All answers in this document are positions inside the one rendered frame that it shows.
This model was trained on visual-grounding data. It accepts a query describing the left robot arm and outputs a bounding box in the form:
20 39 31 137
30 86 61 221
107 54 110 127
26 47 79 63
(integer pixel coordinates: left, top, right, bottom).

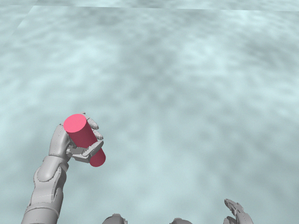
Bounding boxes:
21 155 69 224

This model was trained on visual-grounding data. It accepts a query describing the left robot hand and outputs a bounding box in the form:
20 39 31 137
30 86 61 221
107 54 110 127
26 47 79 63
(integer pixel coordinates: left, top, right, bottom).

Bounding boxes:
49 111 104 163

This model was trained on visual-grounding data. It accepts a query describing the can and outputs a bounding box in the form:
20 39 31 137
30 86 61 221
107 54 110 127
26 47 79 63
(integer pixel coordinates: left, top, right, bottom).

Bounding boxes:
63 114 106 167

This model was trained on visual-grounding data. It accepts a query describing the right robot hand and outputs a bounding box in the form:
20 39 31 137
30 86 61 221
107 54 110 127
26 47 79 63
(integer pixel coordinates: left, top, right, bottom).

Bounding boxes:
223 199 253 224

